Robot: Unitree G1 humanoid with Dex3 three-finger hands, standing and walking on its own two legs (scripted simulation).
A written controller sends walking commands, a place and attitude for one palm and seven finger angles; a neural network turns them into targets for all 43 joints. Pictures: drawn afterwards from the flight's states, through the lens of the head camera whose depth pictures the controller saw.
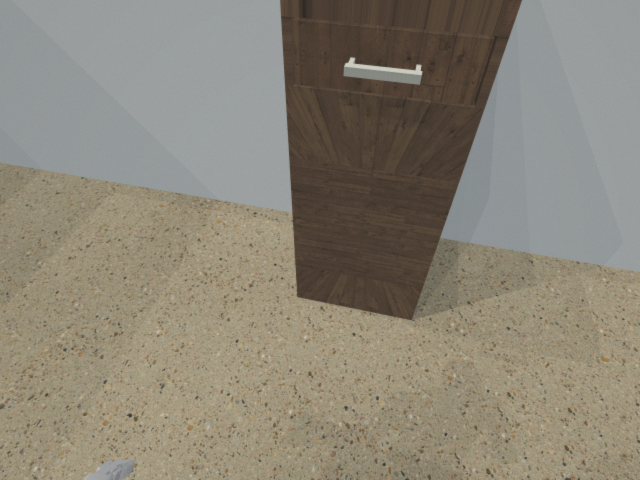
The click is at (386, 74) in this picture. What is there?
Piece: drawer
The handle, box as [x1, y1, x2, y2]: [344, 57, 421, 84]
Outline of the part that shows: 344,66 344,75 417,84 419,84 421,76 420,65 417,64 415,70 355,64 354,58 351,57 349,61 345,63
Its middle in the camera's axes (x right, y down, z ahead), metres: +0.12 -0.34 +0.77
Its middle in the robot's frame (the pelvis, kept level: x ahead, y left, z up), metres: +0.83 -0.08 +0.15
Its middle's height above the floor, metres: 0.92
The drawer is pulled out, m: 0.00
